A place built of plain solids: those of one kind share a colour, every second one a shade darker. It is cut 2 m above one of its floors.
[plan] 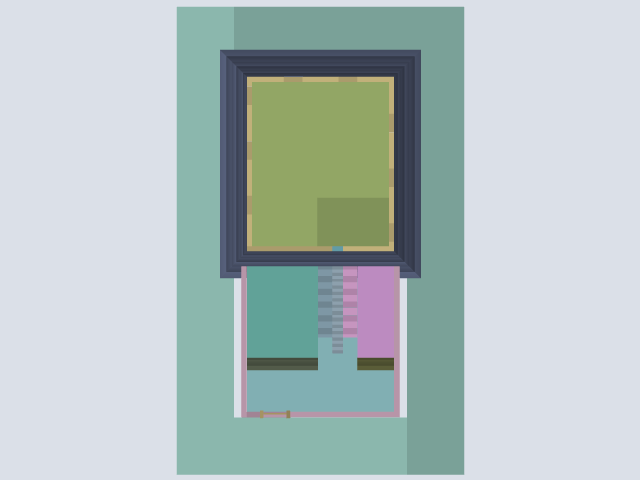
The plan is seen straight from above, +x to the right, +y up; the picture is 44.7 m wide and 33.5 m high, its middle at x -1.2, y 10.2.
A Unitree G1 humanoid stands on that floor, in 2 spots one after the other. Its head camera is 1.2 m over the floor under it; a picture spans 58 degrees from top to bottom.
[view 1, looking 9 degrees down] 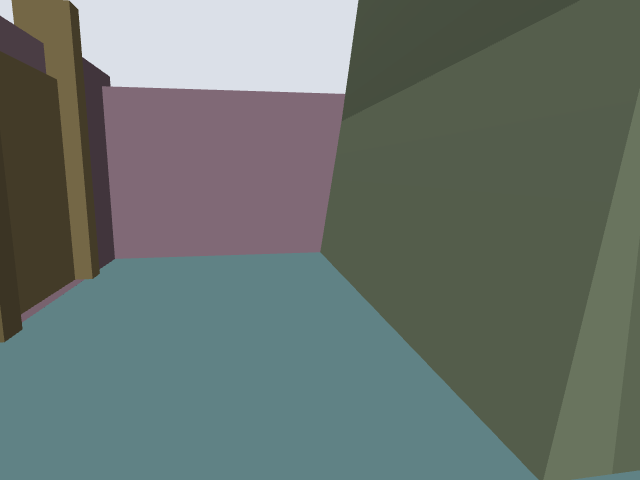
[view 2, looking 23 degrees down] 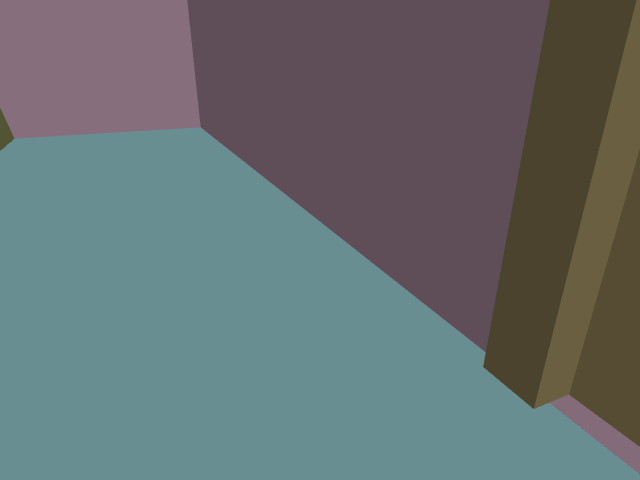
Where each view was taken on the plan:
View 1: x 0.00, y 0.00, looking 170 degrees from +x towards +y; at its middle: wall_court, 6.48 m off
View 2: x -4.33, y -0.48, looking -24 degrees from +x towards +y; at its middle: floor_court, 3.07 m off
